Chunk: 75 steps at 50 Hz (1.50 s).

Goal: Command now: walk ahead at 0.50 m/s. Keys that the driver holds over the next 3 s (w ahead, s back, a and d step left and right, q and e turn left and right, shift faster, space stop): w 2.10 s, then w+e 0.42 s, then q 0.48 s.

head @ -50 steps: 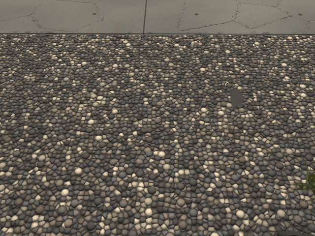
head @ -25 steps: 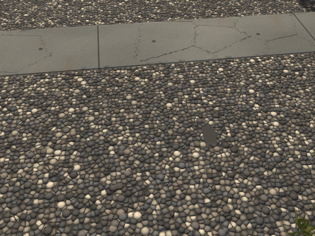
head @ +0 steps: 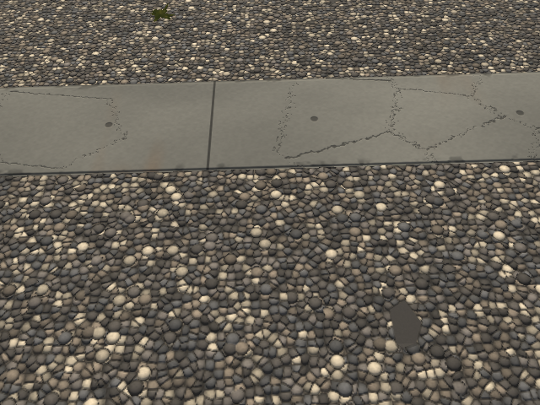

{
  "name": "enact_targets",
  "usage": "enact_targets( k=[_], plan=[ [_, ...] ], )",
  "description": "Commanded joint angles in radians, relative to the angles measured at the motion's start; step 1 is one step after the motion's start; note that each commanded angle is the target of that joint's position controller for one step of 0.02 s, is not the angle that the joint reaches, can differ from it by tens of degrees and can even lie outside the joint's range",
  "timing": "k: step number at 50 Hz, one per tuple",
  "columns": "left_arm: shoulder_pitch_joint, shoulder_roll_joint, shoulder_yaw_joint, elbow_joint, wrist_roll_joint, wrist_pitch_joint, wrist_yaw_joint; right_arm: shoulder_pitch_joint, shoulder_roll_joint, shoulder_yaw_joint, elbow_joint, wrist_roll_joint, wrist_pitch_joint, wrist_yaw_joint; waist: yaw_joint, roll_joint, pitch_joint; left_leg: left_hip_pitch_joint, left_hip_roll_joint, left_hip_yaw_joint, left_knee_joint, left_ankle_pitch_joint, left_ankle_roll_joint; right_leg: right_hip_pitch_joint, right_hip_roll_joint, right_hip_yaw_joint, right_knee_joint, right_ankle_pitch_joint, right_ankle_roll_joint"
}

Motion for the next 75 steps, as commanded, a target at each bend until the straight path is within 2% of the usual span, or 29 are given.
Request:
enact_targets(
  k=[1, 7, 10, 11, 12, 13, 14, 16, 20, 27, 32, 35, 37, 38, 39, 40, 41, 43, 47, 58, 61, 63, 64, 65, 66, 67, 69, 71, 75],
  plan=[
    [-0.002, 0.175, 0.037, -0.04, -0.01, -0.01, 0.012, -0.098, -0.031, 0.002, -0.072, 0.005, -0.017, 0.012, 0.004, -0.093, 0.045, 0.059, -0.03, 0.036, -0.138, 0.118, -0.003, -0.053, -0.248, 0.109, -0.109, 0.189, -0.136],
    [0.041, 0.195, 0.049, 0.002, -0.02, 0.022, 0.021, -0.159, -0.069, -0.003, -0.111, 0.013, -0.031, 0.042, -0.011, -0.114, 0.051, 0.078, -0.063, 0.034, -0.258, -0.025, 0.052, 0.138, -0.333, 0.135, 0.005, 0.312, -0.109],
    [0.008, 0.165, 0.036, -0.014, -0.011, 0.035, 0.027, 0.173, -0.171, -0.054, -0.014, 0.002, -0.032, 0.029, -0.172, -0.089, -0.168, 0.585, -0.083, 0.051, -0.261, -0.029, 0.13, 0.017, -0.235, 0.051, 0.41, 0.549, -0.044],
    [0.098, 0.073, 0.005, -0.044, 0.006, 0.021, 0.021, 0.303, -0.275, -0.078, 0.007, -0.017, -0.027, 0.021, -0.163, 0.108, -0.331, 0.985, 0.17, -0.329, -0.256, -0.077, 0.263, -0.344, -0.108, 0.0, 0.797, 0.185, 0.02],
    [0.117, 0.046, -0.006, -0.028, -0.003, -0.003, 0.015, 0.329, -0.237, -0.068, 0.021, 0.002, -0.021, 0.025, -0.163, 0.247, -0.414, 1.101, 0.271, -0.677, -0.423, -0.239, 0.355, -0.571, -0.001, 0.098, 1.012, -0.392, 0.045],
    [0.033, 0.151, 0.021, -0.046, -0.031, -0.022, 0.007, 0.271, -0.173, -0.045, 0.011, 0.01, -0.022, 0.025, -0.173, 0.153, -0.28, 1.006, 0.236, -0.589, -0.454, -0.339, 0.305, -0.68, -0.07, 0.164, 1.096, -0.377, 0.027],
    [-0.047, 0.161, 0.023, -0.069, -0.044, -0.032, 0.005, 0.199, -0.141, -0.036, -0.005, 0.005, -0.022, 0.021, -0.155, 0.1, -0.167, 0.868, 0.197, -0.45, -0.472, -0.316, 0.266, -0.702, -0.122, 0.137, 1.076, -0.289, 0.012],
    [-0.084, 0.147, 0.031, -0.07, -0.022, -0.022, 0.014, 0.092, -0.083, -0.018, -0.017, -0.012, -0.028, 0.025, -0.092, 0.042, -0.049, 0.624, 0.123, -0.28, -0.54, -0.168, 0.231, -0.612, -0.196, 0.12, 0.946, -0.151, 0.018],
    [-0.069, 0.089, 0.025, -0.068, -0.008, 0.016, 0.019, 0.09, -0.104, -0.023, 0.006, -0.01, -0.044, 0.024, -0.044, 0.037, -0.011, 0.5, 0.094, -0.155, -0.629, -0.027, 0.251, -0.553, -0.218, 0.11, 0.826, -0.044, 0.052],
    [-0.302, 0.055, 0.012, -0.133, -0.007, 0.004, 0.003, 0.193, -0.138, -0.029, 0.066, 0.004, -0.032, -0.002, -0.113, 0.013, 0.045, 0.543, 0.045, -0.011, -0.656, 0.016, 0.207, -0.554, -0.172, 0.059, 0.423, 0.288, 0.074],
    [-0.408, 0.07, 0.008, -0.181, -0.016, -0.006, -0.023, 0.262, -0.151, -0.037, 0.117, 0.013, -0.007, -0.008, -0.134, 0.018, 0.074, 0.714, 0.117, -0.027, -0.584, 0.059, 0.196, -0.588, -0.15, 0.067, 0.307, 0.213, 0.038],
    [-0.317, 0.114, 0.025, -0.165, -0.014, -0.014, -0.03, 0.231, -0.17, -0.045, 0.12, 0.016, 0.009, -0.013, -0.066, 0.048, 0.015, 0.767, 0.127, -0.019, -0.458, 0.319, 0.164, -0.434, -0.104, 0.029, 0.273, 0.108, -0.006],
    [-0.007, 0.205, 0.069, -0.076, -0.003, -0.012, -0.016, 0.219, -0.127, -0.025, 0.101, 0.004, 0.016, -0.016, 0.067, -0.007, -0.196, 0.592, 0.03, 0.057, -0.065, 0.35, 0.11, 0.038, -0.146, 0.076, 0.296, 0.15, -0.077],
    [0.107, 0.31, 0.095, -0.052, 0.008, -0.005, -0.01, 0.335, -0.015, 0.01, 0.083, -0.006, -0.003, -0.006, 0.039, -0.24, -0.347, 0.178, -0.133, 0.099, 0.337, -0.072, 0.032, 0.44, -0.401, 0.52, 0.252, 0.011, -0.239],
    [0.12, 0.236, 0.073, -0.047, -0.006, -0.002, -0.014, 0.312, -0.039, 0.008, 0.099, 0.003, -0.028, 0.001, 0.055, -0.286, -0.401, 0.019, -0.186, -0.038, 0.497, -0.57, 0.03, 0.491, -0.458, 0.779, 0.098, -0.106, -0.278],
    [0.041, 0.186, 0.054, -0.058, -0.01, -0.004, -0.012, 0.222, -0.125, -0.016, 0.074, 0.033, -0.045, 0.008, 0.05, -0.22, -0.249, -0.078, -0.121, -0.067, 0.568, -0.533, 0.05, 0.375, -0.425, 0.654, 0.079, -0.167, -0.224],
    [-0.037, 0.157, 0.045, -0.078, -0.006, -0.004, -0.009, 0.154, -0.129, -0.016, 0.058, 0.041, -0.052, 0.007, 0.026, -0.157, -0.149, -0.08, -0.065, -0.037, 0.536, -0.439, 0.062, 0.228, -0.387, 0.524, 0.058, -0.127, -0.191],
    [-0.133, 0.099, 0.027, -0.089, 0.012, -0.011, -0.013, 0.13, -0.111, -0.025, 0.059, 0.019, -0.039, -0.004, -0.038, -0.122, -0.041, 0.02, 0.004, -0.025, 0.409, -0.312, 0.057, -0.011, -0.315, 0.358, -0.011, 0.009, -0.157],
    [-0.118, 0.126, 0.035, -0.063, 0.007, -0.025, -0.009, 0.13, -0.055, -0.019, 0.058, 0.005, -0.003, -0.01, -0.076, -0.114, -0.005, 0.057, 0.024, -0.013, 0.277, -0.204, 0.023, -0.116, -0.291, 0.241, -0.095, 0.138, -0.177],
    [0.052, 0.163, 0.046, 0.034, -0.016, 0.006, 0.021, -0.195, -0.036, 0.0, -0.043, 0.014, -0.023, 0.029, 0.013, -0.096, 0.077, 0.032, -0.042, 0.03, -0.225, 0.074, 0.024, 0.07, -0.303, 0.112, -0.07, 0.197, -0.127],
    [0.036, 0.182, 0.055, 0.04, -0.019, 0.022, 0.027, -0.156, -0.073, -0.011, -0.044, 0.015, -0.03, 0.041, -0.031, -0.118, 0.048, 0.112, -0.068, 0.044, -0.26, -0.039, 0.063, 0.148, -0.336, 0.12, 0.018, 0.358, -0.101],
    [0.006, 0.165, 0.049, 0.032, -0.017, 0.033, 0.029, 0.075, -0.138, -0.048, 0.028, 0.009, -0.031, 0.034, -0.148, -0.111, -0.092, 0.439, -0.125, 0.096, -0.283, -0.049, 0.109, 0.1, -0.265, 0.061, 0.286, 0.609, -0.06],
    [0.022, 0.127, 0.03, 0.01, 0.001, 0.035, 0.031, 0.255, -0.209, -0.071, 0.069, -0.003, -0.03, 0.025, -0.203, -0.01, -0.24, 0.745, 0.03, -0.08, -0.249, -0.034, 0.169, -0.093, -0.204, 0.015, 0.588, 0.386, -0.025],
    [0.143, -0.008, -0.009, 0.001, 0.005, 0.011, 0.018, 0.319, -0.286, -0.087, 0.094, -0.001, -0.023, 0.027, -0.138, 0.261, -0.356, 1.076, 0.249, -0.564, -0.362, -0.235, 0.341, -0.506, -0.006, 0.022, 0.942, -0.252, 0.045],
    [0.082, 0.087, 0.01, 0.011, -0.016, -0.014, 0.013, 0.31, -0.185, -0.058, 0.087, 0.011, -0.024, 0.028, -0.176, 0.184, -0.354, 1.073, 0.243, -0.668, -0.455, -0.377, 0.329, -0.629, -0.035, 0.162, 1.071, -0.406, 0.033],
    [-0.015, 0.145, 0.026, -0.02, -0.044, -0.031, 0.008, 0.223, -0.144, -0.044, 0.071, 0.009, -0.029, 0.024, -0.168, 0.14, -0.208, 0.954, 0.212, -0.525, -0.47, -0.357, 0.281, -0.704, -0.088, 0.156, 1.096, -0.333, 0.013],
    [-0.098, 0.138, 0.031, -0.033, -0.029, -0.035, 0.019, 0.096, -0.092, -0.028, 0.046, -0.008, -0.033, 0.024, -0.115, 0.026, -0.069, 0.69, 0.144, -0.326, -0.519, -0.176, 0.244, -0.64, -0.175, 0.119, 0.99, -0.177, 0.012],
    [-0.062, 0.104, 0.034, -0.022, -0.019, -0.011, 0.02, 0.067, -0.062, -0.018, 0.05, -0.019, -0.039, 0.027, -0.063, 0.05, -0.05, 0.567, 0.107, -0.239, -0.573, -0.09, 0.234, -0.534, -0.207, 0.127, 0.918, -0.118, 0.017],
    [-0.137, 0.075, 0.031, -0.05, -0.005, 0.014, 0.024, 0.112, -0.114, -0.03, 0.078, -0.009, -0.044, 0.012, -0.059, 0.013, 0.007, 0.521, 0.102, -0.144, -0.645, -0.008, 0.255, -0.591, -0.222, 0.11, 0.742, 0.007, 0.056]
  ],
)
